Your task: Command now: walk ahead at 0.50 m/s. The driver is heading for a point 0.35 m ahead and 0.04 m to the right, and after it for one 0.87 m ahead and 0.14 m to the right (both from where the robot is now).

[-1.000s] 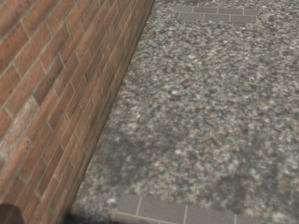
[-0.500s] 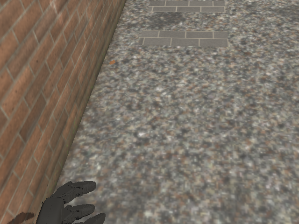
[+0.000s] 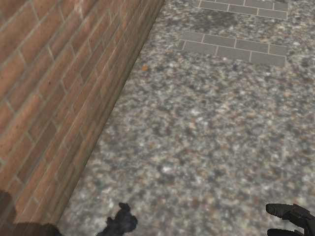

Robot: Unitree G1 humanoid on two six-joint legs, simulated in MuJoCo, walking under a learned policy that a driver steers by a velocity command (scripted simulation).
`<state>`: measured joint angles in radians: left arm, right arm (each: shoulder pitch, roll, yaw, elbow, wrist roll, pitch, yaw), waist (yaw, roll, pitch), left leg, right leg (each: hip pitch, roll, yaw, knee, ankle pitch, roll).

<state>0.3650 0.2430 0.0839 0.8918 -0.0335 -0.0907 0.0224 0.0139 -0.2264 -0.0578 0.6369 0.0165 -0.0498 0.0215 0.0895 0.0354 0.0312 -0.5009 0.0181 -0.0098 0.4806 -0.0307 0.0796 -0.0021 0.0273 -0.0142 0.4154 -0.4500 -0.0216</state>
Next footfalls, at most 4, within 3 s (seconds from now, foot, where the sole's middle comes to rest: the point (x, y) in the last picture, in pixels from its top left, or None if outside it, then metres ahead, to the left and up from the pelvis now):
0.46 right None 0.41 -0.14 -0.76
0.80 left None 0.33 0.09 -0.76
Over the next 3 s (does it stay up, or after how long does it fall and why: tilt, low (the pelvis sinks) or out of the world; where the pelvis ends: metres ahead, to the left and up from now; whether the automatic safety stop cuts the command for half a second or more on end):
stays up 0.34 -0.05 0.01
